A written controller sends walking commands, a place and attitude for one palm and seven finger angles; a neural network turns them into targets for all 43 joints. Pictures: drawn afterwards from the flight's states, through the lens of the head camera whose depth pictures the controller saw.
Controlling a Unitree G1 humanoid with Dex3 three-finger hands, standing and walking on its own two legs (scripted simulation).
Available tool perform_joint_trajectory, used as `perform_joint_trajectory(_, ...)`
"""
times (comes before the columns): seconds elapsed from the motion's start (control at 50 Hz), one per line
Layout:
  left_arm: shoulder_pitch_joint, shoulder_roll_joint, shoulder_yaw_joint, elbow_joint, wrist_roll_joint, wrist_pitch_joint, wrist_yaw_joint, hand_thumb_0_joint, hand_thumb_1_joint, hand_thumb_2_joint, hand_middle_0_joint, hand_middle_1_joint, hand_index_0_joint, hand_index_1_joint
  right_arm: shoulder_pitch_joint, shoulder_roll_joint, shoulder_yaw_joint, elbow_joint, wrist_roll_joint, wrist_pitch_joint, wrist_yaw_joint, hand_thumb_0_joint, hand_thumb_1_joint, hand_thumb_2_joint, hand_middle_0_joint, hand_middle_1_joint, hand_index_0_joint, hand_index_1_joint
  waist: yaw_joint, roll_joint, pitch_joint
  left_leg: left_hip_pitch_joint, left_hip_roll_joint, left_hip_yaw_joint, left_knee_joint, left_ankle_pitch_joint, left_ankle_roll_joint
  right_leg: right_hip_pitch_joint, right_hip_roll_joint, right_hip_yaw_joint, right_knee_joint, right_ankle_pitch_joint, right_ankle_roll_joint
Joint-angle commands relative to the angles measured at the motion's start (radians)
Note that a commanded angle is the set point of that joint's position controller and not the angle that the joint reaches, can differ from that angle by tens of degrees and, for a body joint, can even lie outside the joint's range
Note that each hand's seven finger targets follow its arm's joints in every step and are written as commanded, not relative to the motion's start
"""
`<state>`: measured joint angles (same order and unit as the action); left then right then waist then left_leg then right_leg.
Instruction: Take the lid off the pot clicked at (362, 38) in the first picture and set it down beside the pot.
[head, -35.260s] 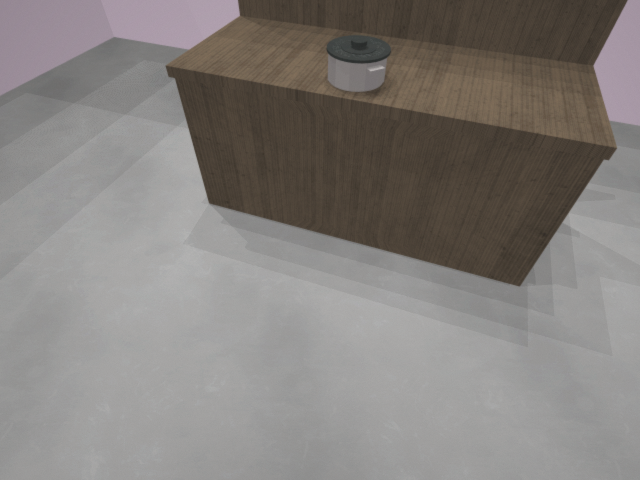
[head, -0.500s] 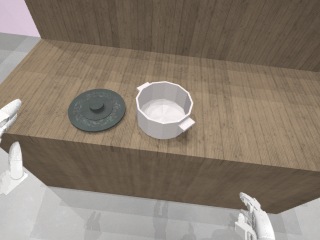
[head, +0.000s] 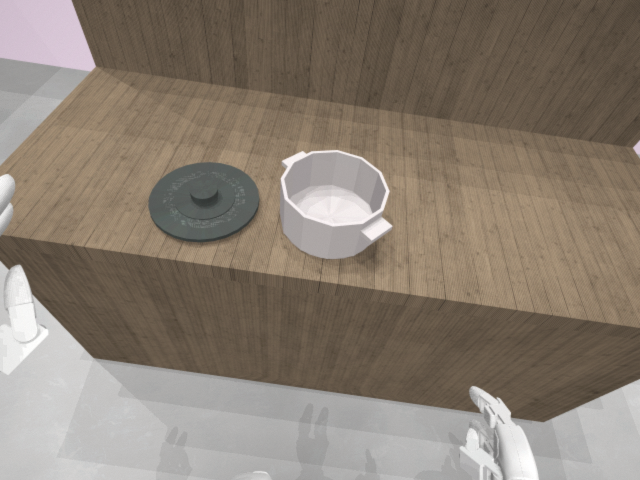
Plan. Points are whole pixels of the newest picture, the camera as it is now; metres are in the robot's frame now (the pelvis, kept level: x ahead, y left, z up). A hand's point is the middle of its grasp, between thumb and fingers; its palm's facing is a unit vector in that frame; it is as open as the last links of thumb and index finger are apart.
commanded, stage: step back with the hand held close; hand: left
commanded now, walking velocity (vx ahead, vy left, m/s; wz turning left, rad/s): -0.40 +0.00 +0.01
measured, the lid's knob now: (204, 191) +0.59 +0.25 -0.06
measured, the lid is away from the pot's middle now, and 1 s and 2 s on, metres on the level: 0.24 0.24 0.24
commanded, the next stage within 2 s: stop stepping back and stand still in 0.36 s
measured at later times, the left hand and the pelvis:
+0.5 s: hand out of the picture +0.08 +0.20 +0.15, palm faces +0.35 -0.86 -0.39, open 7.4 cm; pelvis -0.13 -0.04 +0.00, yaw +1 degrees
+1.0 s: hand out of the picture -0.04 +0.26 +0.15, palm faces +0.40 -0.85 -0.33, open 7.5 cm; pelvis -0.22 +0.00 -0.01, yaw +1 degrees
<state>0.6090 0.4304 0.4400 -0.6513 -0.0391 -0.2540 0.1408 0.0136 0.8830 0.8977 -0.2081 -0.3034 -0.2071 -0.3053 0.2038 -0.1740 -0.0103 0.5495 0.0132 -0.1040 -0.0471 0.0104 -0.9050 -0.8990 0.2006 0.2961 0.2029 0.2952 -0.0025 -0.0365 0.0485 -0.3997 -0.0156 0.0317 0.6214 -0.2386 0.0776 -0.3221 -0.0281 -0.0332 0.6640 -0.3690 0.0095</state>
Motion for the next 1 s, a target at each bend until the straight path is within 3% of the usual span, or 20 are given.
perform_joint_trajectory(0.0,-0.016,0.113,0.04,-0.227,-0.007,-0.064,-0.012,0.0,0.9,0.9,-0.2,-0.3,-0.2,-0.3,-0.063,-0.157,-0.051,-0.12,-0.011,-0.054,0.006,0.0,-0.9,-0.9,0.2,0.3,0.2,0.3,-0.006,0.196,-0.181,0.233,0.301,-0.25,-0.176,0.601,0.026,0.031,-0.021,0.005,-0.112,0.011,0.008)
perform_joint_trajectory(0.12,0.04,0.162,0.11,-0.257,-0.02,-0.069,-0.027,0.0,0.9,0.9,-0.2,-0.3,-0.2,-0.3,-0.081,-0.155,-0.054,-0.124,-0.011,-0.036,0.019,0.0,-0.9,-0.9,0.2,0.3,0.2,0.3,0.008,0.225,-0.29,0.32,0.272,-0.207,-0.157,0.615,0.007,0.088,0.007,-0.025,-0.205,0.055,0.006)
perform_joint_trajectory(0.22,0.165,0.183,0.154,-0.247,-0.054,-0.066,-0.042,0.0,0.9,0.9,-0.2,-0.3,-0.2,-0.3,-0.114,-0.147,-0.064,-0.181,0.015,-0.005,0.019,0.0,-0.9,-0.9,0.2,0.3,0.2,0.3,0.007,0.157,-0.263,0.046,0.2,-0.133,-0.179,-0.097,-0.038,0.177,-0.03,-0.048,-0.22,0.073,-0.025)
perform_joint_trajectory(0.28,0.096,0.194,0.123,-0.197,-0.05,-0.063,-0.022,0.0,0.9,0.9,-0.2,-0.3,-0.2,-0.3,-0.099,-0.121,-0.079,-0.173,0.03,0.015,0.004,0.0,-0.9,-0.9,0.2,0.3,0.2,0.3,-0.029,-0.18,-0.167,0.085,0.009,-0.008,0.392,-0.205,-0.105,-0.178,-0.358,0.244,-0.42,0.0,-0.159)
perform_joint_trajectory(0.3,0.063,0.181,0.124,-0.145,-0.045,-0.042,-0.011,0.0,0.9,0.9,-0.2,-0.3,-0.2,-0.3,-0.12,-0.103,-0.077,-0.142,0.02,0.021,-0.001,0.0,-0.9,-0.9,0.2,0.3,0.2,0.3,-0.026,-0.209,-0.147,0.043,0.001,-0.048,0.565,-0.238,-0.095,-0.191,-0.385,0.229,-0.404,0.192,-0.185)
perform_joint_trajectory(0.4,-0.078,0.136,0.053,-0.068,-0.017,-0.033,0.011,0.0,0.9,0.9,-0.2,-0.3,-0.2,-0.3,-0.155,-0.104,-0.04,-0.118,0.012,0.013,-0.035,0.0,-0.9,-0.9,0.2,0.3,0.2,0.3,-0.024,-0.146,-0.017,-0.019,0.052,-0.079,0.411,-0.259,-0.095,-0.096,-0.285,0.127,-0.304,0.292,-0.138)
perform_joint_trajectory(0.42,-0.097,0.136,0.036,-0.094,-0.017,-0.034,0.013,0.0,0.9,0.9,-0.2,-0.3,-0.2,-0.3,-0.172,-0.113,-0.037,-0.124,0.016,0.009,-0.037,0.0,-0.9,-0.9,0.2,0.3,0.2,0.3,-0.017,-0.127,0.012,-0.023,0.064,-0.07,0.304,-0.252,-0.089,-0.08,-0.285,0.139,-0.303,0.292,-0.134)
perform_joint_trajectory(0.44,-0.278,-0.042,-0.295,0.702,0.107,0.185,-0.103,0.0,0.9,0.9,-0.2,-0.3,-0.2,-0.3,-0.082,-0.221,-0.08,0.132,-0.006,0.016,0.064,0.0,-0.9,-0.9,0.2,0.3,0.2,0.3,-0.044,-0.023,0.004,-0.071,0.056,-0.053,0.365,-0.29,-0.114,-0.085,-0.363,0.037,-0.181,0.579,-0.137)
perform_joint_trajectory(0.46,-0.335,0.178,0.024,-0.426,-0.027,0.001,-0.034,0.0,0.9,0.9,-0.2,-0.3,-0.2,-0.3,-0.142,-0.131,-0.078,-0.194,0.036,-0.002,0.02,0.0,-0.9,-0.9,0.2,0.3,0.2,0.3,-0.024,-0.122,-0.067,0.036,0.031,-0.045,0.193,-0.272,-0.075,-0.04,-0.294,0.101,-0.284,0.309,-0.099)
perform_joint_trajectory(0.48,-0.085,0.286,0.16,-0.227,0.0,-0.034,0.005,0.0,0.9,0.9,-0.2,-0.3,-0.2,-0.3,-0.107,-0.137,-0.067,-0.128,0.029,-0.029,-0.025,0.0,-0.9,-0.9,0.2,0.3,0.2,0.3,-0.01,-0.217,-0.101,0.105,0.058,-0.017,-0.01,-0.234,-0.041,-0.012,-0.279,0.123,-0.272,0.188,-0.104)
perform_joint_trajectory(0.5,0.098,0.188,0.109,-0.234,-0.012,-0.026,0.006,0.0,0.9,0.9,-0.2,-0.3,-0.2,-0.3,-0.075,-0.137,-0.064,-0.128,0.024,-0.045,-0.026,0.0,-0.9,-0.9,0.2,0.3,0.2,0.3,-0.013,-0.098,-0.18,0.178,0.074,0.003,-0.249,-0.102,-0.026,0.064,-0.216,0.076,-0.169,0.154,-0.071)
perform_joint_trajectory(0.52,0.12,0.189,0.114,-0.343,-0.022,-0.044,0.01,0.0,0.9,0.9,-0.2,-0.3,-0.2,-0.3,-0.084,-0.158,-0.069,-0.151,0.014,-0.061,-0.019,0.0,-0.9,-0.9,0.2,0.3,0.2,0.3,-0.01,0.199,-0.213,0.218,0.17,-0.069,-0.404,0.071,-0.001,0.079,-0.087,-0.02,0.037,0.181,-0.02)
perform_joint_trajectory(0.56,0.06,0.205,0.112,-0.411,-0.012,-0.077,0.01,0.0,0.9,0.9,-0.2,-0.3,-0.2,-0.3,-0.102,-0.127,-0.071,-0.151,-0.013,-0.09,-0.002,0.0,-0.9,-0.9,0.2,0.3,0.2,0.3,-0.031,0.478,-0.173,0.208,0.316,-0.254,-0.292,0.414,0.082,-0.106,0.014,0.012,0.296,-0.157,0.017)
perform_joint_trajectory(0.64,0.048,0.164,0.099,-0.328,-0.01,-0.036,0.02,0.0,0.9,0.9,-0.2,-0.3,-0.2,-0.3,-0.04,-0.156,-0.081,-0.113,0.008,-0.109,0.03,0.0,-0.9,-0.9,0.2,0.3,0.2,0.3,-0.028,0.259,-0.108,0.169,0.244,-0.117,-0.15,0.385,0.019,-0.001,0.021,0.013,0.055,-0.049,0.004)
perform_joint_trajectory(0.7,-0.002,0.154,0.1,-0.107,-0.008,-0.032,0.0,0.0,0.9,0.9,-0.2,-0.3,-0.2,-0.3,-0.033,-0.156,-0.064,-0.112,0.022,-0.072,0.026,0.0,-0.9,-0.9,0.2,0.3,0.2,0.3,-0.032,0.119,-0.081,-0.008,0.165,-0.081,-0.067,-0.051,-0.004,0.207,-0.001,-0.012,-0.152,0.152,0.003)
perform_joint_trajectory(0.74,-0.07,0.152,0.078,0.003,-0.022,-0.035,-0.012,0.0,0.9,0.9,-0.2,-0.3,-0.2,-0.3,-0.047,-0.144,-0.058,-0.122,0.029,-0.053,0.007,0.0,-0.9,-0.9,0.2,0.3,0.2,0.3,-0.047,-0.047,-0.015,-0.065,0.054,-0.042,0.062,-0.329,-0.027,0.074,-0.09,0.152,-0.297,-0.119,-0.051)
perform_joint_trajectory(0.8,-0.089,0.13,0.036,-0.004,-0.023,-0.007,-0.022,0.0,0.9,0.9,-0.2,-0.3,-0.2,-0.3,-0.06,-0.149,-0.072,-0.117,0.023,-0.02,0.003,0.0,-0.9,-0.9,0.2,0.3,0.2,0.3,-0.031,-0.308,0.005,0.001,-0.004,-0.014,0.441,-0.21,-0.044,-0.136,-0.242,0.373,-0.454,-0.337,-0.175)
perform_joint_trajectory(0.88,-0.136,0.109,0.005,-0.148,-0.002,-0.008,-0.007,0.0,0.9,0.9,-0.2,-0.3,-0.2,-0.3,-0.082,-0.131,-0.029,-0.118,0.007,-0.027,-0.02,0.0,-0.9,-0.9,0.2,0.3,0.2,0.3,-0.047,-0.014,-0.012,0.205,0.049,-0.022,-0.105,-0.234,-0.014,-0.216,-0.13,0.126,-0.207,-0.302,-0.104)
perform_joint_trajectory(0.92,-0.136,0.143,0.031,-0.302,0.003,-0.039,0.018,0.0,0.9,0.9,-0.2,-0.3,-0.2,-0.3,-0.09,-0.157,-0.034,-0.154,0.001,-0.065,-0.027,0.0,-0.9,-0.9,0.2,0.3,0.2,0.3,-0.033,0.412,-0.028,0.206,0.316,-0.466,-0.448,-0.398,0.071,-0.253,0.094,-0.023,0.338,-0.18,-0.018)
perform_joint_trajectory(0.98,-0.09,0.168,0.064,-0.27,0.008,-0.02,0.029,0.0,0.9,0.9,-0.2,-0.3,-0.2,-0.3,-0.077,-0.119,-0.037,-0.1,-0.006,-0.102,0.008,0.0,-0.9,-0.9,0.2,0.3,0.2,0.3,-0.02,0.199,-0.001,0.066,0.319,-0.47,-0.423,-0.257,0.109,-0.249,0.018,0.114,0.535,-0.053,-0.018)
